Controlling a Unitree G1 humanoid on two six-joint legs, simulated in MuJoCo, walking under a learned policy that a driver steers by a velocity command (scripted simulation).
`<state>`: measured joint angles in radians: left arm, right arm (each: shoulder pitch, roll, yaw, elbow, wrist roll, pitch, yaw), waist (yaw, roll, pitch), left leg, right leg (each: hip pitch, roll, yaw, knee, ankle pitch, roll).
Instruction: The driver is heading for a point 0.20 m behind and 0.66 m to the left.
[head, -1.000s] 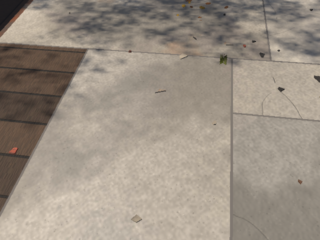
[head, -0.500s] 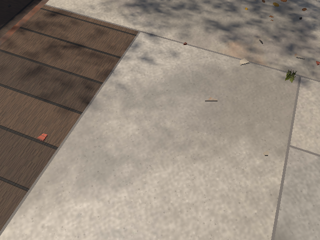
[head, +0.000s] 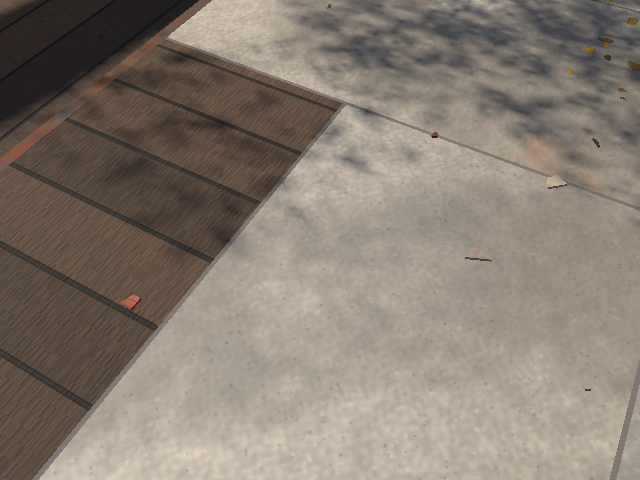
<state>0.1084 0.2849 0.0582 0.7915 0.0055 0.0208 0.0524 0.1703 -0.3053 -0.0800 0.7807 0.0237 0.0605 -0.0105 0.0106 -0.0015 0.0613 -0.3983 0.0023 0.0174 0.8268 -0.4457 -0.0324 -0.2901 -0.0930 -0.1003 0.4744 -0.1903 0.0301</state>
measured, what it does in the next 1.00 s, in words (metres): walks ahead, turning left: left foot, then right foot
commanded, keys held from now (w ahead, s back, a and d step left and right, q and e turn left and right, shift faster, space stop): q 0.26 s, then w+q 0.74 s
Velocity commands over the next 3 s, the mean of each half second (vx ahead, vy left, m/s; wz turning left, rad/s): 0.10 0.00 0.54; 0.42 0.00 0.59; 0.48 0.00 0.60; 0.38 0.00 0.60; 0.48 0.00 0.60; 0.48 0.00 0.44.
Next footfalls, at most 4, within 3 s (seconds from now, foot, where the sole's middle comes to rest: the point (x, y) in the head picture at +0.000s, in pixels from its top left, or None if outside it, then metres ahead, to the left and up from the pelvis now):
0.08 left None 0.05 0.12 -0.77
0.56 right None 0.15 -0.08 -0.77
1.00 left None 0.30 0.32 -0.77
1.50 right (165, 384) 0.65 0.38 -0.77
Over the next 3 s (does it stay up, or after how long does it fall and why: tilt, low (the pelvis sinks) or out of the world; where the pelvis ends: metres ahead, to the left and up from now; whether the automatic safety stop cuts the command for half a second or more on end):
stays up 0.60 1.02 -0.01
